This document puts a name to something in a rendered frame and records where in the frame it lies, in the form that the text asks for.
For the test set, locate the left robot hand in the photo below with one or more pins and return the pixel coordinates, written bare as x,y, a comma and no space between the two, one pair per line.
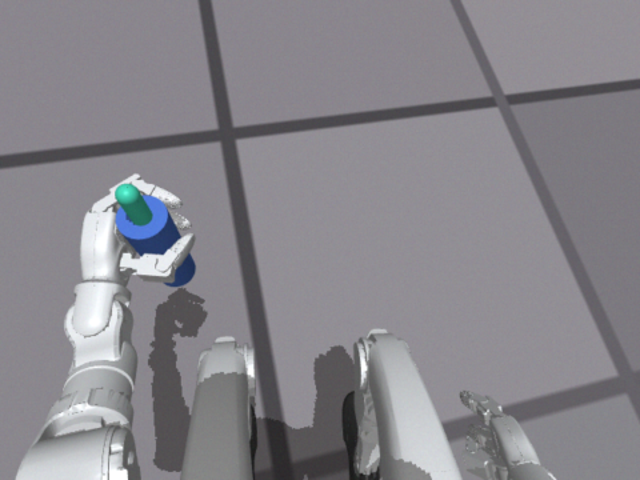
105,254

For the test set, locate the right robot hand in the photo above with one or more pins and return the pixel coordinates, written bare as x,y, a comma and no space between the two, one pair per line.
504,446

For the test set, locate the bottle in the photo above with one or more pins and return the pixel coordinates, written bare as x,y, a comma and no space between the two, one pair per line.
147,225

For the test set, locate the right robot foot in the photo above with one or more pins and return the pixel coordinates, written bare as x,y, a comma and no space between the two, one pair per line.
350,436

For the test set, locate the left robot arm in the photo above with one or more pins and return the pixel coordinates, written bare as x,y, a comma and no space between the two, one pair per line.
87,433

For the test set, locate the right robot arm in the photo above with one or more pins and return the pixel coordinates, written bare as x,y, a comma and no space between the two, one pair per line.
530,471

